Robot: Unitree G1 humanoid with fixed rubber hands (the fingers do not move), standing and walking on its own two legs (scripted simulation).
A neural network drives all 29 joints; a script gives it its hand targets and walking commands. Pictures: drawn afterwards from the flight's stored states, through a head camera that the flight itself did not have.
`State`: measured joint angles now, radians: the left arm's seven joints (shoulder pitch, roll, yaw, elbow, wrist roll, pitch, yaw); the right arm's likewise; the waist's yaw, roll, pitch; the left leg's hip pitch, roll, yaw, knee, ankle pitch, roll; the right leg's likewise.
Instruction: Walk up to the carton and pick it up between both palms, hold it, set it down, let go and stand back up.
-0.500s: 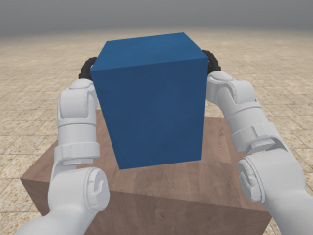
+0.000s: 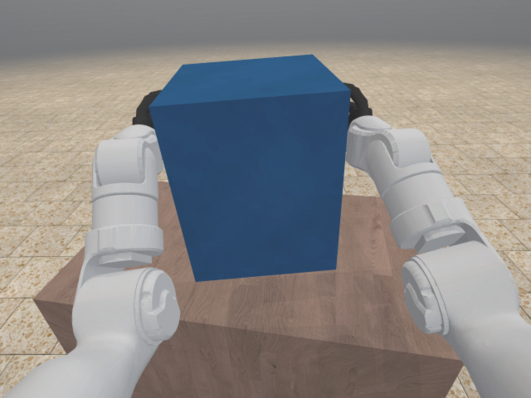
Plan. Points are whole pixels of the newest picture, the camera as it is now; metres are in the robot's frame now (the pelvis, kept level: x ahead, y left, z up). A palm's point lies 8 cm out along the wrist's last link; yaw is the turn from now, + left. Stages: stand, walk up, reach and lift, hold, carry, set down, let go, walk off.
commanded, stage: hold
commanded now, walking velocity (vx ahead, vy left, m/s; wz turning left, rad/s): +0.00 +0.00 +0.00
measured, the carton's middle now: (256, 163) +0.37 +0.01 +0.27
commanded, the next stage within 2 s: none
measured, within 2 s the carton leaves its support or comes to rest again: neither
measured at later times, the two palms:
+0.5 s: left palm (142, 143) +0.37 +0.16 +0.31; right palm (353, 130) +0.37 -0.13 +0.31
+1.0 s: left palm (143, 143) +0.37 +0.16 +0.31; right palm (354, 132) +0.36 -0.13 +0.31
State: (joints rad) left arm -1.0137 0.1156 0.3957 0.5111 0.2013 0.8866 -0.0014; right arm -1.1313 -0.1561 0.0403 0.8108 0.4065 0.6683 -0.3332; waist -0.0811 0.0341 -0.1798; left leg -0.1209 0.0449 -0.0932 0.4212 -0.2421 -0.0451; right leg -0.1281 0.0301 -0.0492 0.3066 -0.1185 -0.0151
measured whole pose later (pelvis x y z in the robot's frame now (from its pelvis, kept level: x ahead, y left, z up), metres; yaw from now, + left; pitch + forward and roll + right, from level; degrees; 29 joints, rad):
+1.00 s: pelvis +0.00 +0.00 +0.00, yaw +0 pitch -4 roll -2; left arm -1.01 0.11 0.41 0.49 0.20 0.89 0.01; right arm -1.13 -0.15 0.02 0.81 0.40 0.68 -0.33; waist -0.08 0.02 -0.17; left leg -0.12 0.04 -0.10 0.42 -0.24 -0.04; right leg -0.12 0.03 -0.03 0.31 -0.12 -0.01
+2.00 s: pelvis +0.01 +0.01 +0.00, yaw +1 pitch -4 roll -2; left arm -0.93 0.08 0.39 0.40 0.21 0.90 0.01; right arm -1.09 -0.15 0.03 0.75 0.43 0.70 -0.34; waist -0.10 0.02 -0.18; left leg -0.11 0.03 -0.11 0.44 -0.26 -0.04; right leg -0.10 0.04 -0.02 0.30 -0.13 0.00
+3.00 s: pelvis +0.01 +0.00 +0.00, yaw +1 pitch -3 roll -2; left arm -0.96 0.11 0.37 0.46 0.19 0.89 0.01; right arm -1.12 -0.15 0.02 0.78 0.44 0.71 -0.35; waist -0.11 0.02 -0.20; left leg -0.14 0.03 -0.13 0.44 -0.25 -0.04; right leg -0.12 0.04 -0.02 0.30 -0.13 -0.01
